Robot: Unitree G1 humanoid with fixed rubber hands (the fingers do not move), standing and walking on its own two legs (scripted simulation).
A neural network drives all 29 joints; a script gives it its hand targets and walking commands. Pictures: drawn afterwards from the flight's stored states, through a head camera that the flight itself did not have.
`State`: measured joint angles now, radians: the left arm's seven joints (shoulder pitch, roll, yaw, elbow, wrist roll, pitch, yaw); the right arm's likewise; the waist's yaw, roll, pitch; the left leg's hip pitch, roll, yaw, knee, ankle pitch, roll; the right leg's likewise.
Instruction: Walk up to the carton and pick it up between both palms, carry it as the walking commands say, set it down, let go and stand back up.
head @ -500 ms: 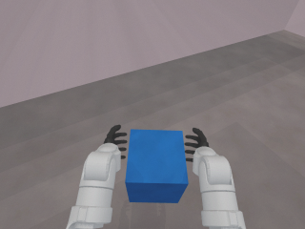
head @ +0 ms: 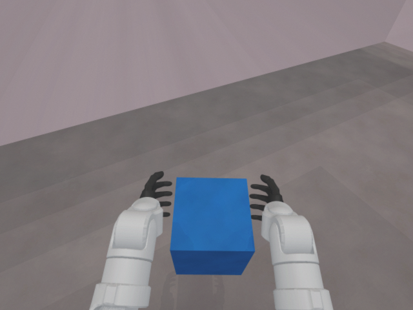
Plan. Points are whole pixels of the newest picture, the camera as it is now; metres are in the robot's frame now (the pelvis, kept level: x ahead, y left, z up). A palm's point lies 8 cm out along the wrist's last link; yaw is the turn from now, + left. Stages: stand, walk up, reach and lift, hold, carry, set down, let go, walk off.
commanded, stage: carry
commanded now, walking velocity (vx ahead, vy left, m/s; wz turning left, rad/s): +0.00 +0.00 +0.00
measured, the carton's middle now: (210, 228) +0.32 +0.00 -0.03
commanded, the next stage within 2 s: none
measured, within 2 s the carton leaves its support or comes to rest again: neither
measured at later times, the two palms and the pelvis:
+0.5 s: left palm (165, 184) +0.33 +0.09 +0.10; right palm (289, 193) +0.32 -0.15 +0.10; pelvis +0.03 -0.02 +0.00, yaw -4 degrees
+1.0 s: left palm (240, 112) +0.60 -0.07 +0.09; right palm (328, 130) +0.52 -0.29 +0.10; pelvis +0.26 -0.08 +0.00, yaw -20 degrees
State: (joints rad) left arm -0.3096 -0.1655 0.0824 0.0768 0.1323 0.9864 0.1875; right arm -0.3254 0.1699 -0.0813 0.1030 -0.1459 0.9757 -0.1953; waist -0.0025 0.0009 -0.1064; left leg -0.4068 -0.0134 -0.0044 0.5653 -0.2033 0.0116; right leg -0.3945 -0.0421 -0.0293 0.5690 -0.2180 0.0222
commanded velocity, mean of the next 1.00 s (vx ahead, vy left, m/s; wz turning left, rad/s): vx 0.40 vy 0.00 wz -0.48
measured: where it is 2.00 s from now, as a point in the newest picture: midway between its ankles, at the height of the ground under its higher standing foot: (278, 208)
